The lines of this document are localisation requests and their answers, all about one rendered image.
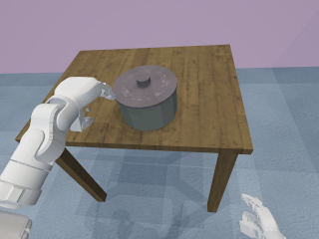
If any lid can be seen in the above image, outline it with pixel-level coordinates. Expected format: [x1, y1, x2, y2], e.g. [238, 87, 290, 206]
[112, 65, 177, 110]

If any robot left forearm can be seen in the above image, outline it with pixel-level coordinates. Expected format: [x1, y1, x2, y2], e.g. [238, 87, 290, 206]
[0, 95, 80, 210]

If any left robot hand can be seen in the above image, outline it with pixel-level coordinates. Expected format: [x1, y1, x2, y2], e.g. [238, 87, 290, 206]
[54, 77, 116, 132]

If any right robot hand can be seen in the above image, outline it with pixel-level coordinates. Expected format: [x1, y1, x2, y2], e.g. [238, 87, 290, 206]
[239, 193, 280, 239]

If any left robot upper arm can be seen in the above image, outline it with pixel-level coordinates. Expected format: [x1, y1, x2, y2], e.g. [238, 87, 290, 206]
[0, 210, 33, 239]

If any table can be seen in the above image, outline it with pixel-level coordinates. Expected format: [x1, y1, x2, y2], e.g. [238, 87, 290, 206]
[15, 44, 253, 213]

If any pot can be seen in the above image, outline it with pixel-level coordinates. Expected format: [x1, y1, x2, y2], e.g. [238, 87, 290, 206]
[118, 90, 177, 131]

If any knob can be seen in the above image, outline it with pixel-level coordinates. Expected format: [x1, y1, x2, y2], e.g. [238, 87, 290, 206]
[136, 73, 151, 86]

